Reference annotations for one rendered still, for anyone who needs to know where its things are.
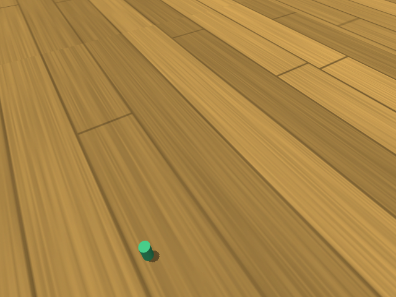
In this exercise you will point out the can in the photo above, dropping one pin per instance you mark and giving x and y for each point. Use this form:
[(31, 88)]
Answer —
[(146, 250)]

